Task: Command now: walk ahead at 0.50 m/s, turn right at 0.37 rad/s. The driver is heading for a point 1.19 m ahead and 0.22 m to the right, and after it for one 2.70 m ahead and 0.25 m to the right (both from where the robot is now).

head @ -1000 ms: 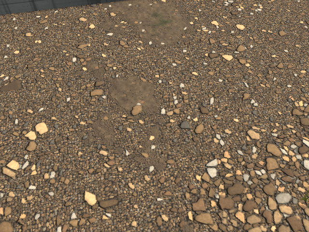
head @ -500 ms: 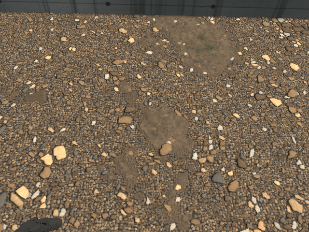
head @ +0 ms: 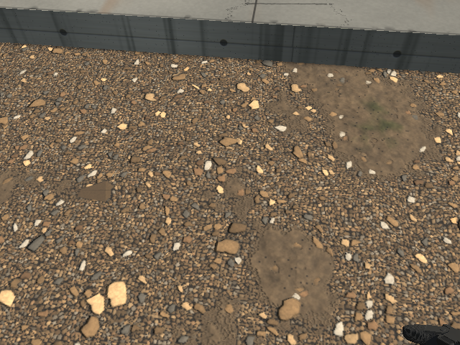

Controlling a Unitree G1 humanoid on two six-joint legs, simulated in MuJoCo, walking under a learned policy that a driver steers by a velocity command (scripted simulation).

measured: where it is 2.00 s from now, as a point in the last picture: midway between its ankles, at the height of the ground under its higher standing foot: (331, 247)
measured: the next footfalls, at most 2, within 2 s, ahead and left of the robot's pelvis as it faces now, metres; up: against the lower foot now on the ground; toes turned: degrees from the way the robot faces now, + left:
left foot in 0.12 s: +0.22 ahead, +0.14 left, +0.00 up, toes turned -9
right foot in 0.62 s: +0.44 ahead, -0.18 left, +0.00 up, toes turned -25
